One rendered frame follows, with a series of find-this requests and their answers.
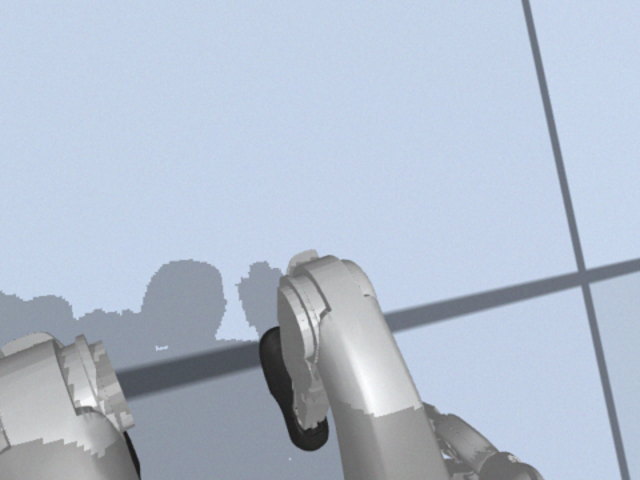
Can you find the right robot hand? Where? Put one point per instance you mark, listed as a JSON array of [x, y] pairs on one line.
[[458, 440]]

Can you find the right robot arm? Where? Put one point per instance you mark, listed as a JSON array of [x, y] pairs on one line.
[[506, 466]]

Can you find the right robot foot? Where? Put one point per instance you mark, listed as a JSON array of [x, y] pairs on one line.
[[280, 387]]

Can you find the left robot foot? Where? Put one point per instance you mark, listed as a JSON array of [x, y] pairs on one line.
[[132, 453]]

